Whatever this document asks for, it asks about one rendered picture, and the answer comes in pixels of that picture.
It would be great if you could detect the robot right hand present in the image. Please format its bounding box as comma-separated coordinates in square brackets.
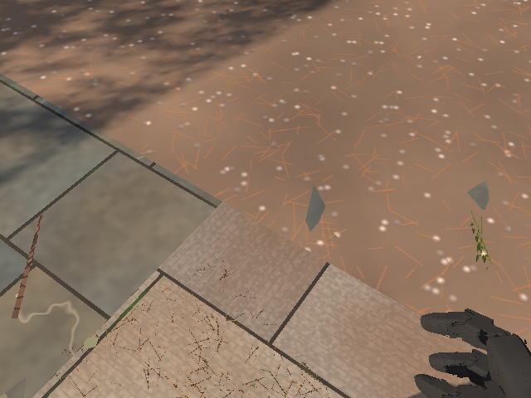
[414, 308, 531, 398]

